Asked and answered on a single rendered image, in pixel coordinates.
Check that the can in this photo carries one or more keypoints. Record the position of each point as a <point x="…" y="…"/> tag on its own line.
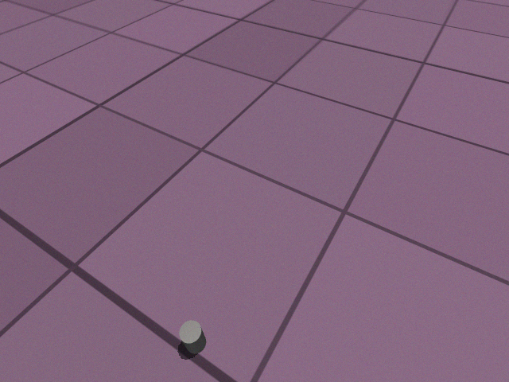
<point x="192" y="336"/>

